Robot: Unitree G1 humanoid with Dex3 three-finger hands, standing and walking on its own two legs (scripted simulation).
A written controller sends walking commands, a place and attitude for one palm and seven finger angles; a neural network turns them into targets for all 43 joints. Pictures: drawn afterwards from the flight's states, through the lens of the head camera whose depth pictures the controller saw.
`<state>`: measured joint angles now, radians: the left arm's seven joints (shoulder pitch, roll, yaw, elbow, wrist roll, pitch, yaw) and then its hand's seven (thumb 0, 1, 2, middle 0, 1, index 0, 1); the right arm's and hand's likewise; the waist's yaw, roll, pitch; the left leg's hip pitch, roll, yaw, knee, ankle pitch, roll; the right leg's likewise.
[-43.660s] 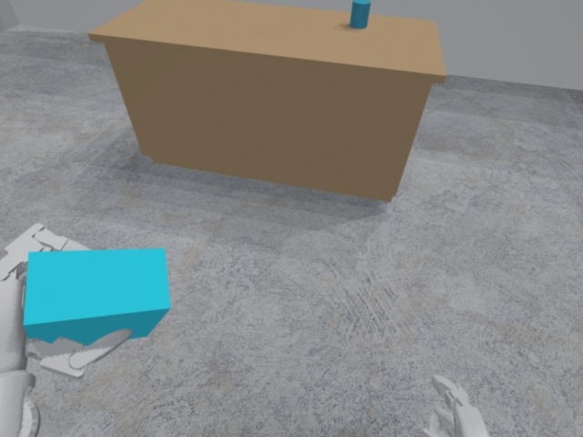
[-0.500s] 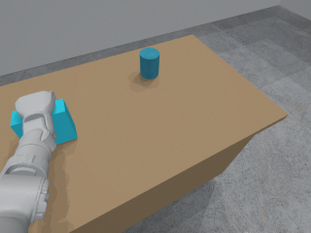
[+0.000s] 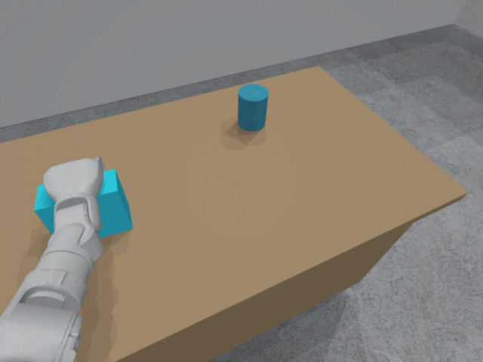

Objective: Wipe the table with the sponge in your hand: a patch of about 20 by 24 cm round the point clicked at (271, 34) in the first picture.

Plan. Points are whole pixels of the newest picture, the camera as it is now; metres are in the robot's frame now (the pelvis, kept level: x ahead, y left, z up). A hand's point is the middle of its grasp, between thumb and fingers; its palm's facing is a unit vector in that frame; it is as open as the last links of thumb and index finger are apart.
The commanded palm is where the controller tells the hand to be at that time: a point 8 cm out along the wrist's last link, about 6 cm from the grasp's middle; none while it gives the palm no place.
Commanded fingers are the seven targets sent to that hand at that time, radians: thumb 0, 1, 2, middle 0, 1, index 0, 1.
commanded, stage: wipe back along the first lane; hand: left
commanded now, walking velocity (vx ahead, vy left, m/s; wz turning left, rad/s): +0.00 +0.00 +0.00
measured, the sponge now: (91, 214) +0.37 +0.31 -0.01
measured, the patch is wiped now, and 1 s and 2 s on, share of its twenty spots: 1.00 1.00 1.00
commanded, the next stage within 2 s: lift the sponge slowly off the table in 1.22 s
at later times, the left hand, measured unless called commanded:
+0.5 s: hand (91, 222) +0.33 +0.28 +0.03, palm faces -0.02 -0.03 -1.00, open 10.3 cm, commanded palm +0.29 +0.26 +0.05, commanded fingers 0.00 0.10 1.30 -1.20 -1.60 -1.20 -1.60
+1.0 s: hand (98, 246) +0.29 +0.26 +0.03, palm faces -0.02 -0.05 -1.00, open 10.3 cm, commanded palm +0.24 +0.24 +0.06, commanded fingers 0.00 0.10 1.30 -1.20 -1.60 -1.20 -1.60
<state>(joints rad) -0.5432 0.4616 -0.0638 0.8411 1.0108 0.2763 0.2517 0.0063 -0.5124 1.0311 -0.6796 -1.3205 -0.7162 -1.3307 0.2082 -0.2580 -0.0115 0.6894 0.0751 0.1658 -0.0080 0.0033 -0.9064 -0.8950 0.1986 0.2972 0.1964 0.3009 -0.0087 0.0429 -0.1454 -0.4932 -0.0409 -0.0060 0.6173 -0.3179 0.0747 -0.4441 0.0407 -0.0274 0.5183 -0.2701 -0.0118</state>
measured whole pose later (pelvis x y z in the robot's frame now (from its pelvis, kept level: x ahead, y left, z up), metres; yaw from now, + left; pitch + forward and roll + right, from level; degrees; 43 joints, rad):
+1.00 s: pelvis +0.00 -0.02 +0.01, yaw +0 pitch +4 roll -1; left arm -0.15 0.35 -0.16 0.37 0.98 0.46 0.22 0.00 -0.49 1.03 -0.65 -1.34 -0.69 -1.35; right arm 0.09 -0.26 0.02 0.64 0.08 0.15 -0.02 0.01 -0.91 -0.90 0.20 0.30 0.20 0.30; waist 0.06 0.06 -0.12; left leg -0.33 -0.04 -0.01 0.56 -0.31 0.05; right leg -0.30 0.05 -0.03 0.51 -0.28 -0.04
